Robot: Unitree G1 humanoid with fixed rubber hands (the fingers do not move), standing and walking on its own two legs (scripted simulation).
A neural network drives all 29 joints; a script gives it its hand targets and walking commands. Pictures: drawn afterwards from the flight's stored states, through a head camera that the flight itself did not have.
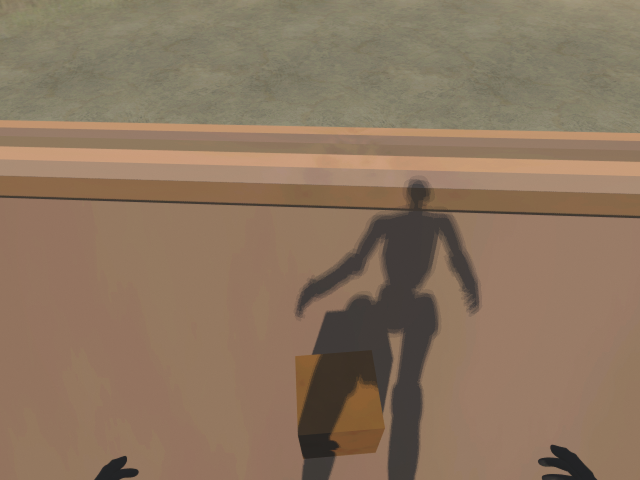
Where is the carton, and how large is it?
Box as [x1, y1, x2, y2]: [295, 350, 384, 458]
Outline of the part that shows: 371,350 295,356 298,437 303,458 375,452 384,429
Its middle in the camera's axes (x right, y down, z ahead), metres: +0.05 +0.46 +1.09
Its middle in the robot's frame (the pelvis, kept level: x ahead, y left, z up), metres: +0.41 -0.02 -0.66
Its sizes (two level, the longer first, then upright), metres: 0.210 0.200 0.250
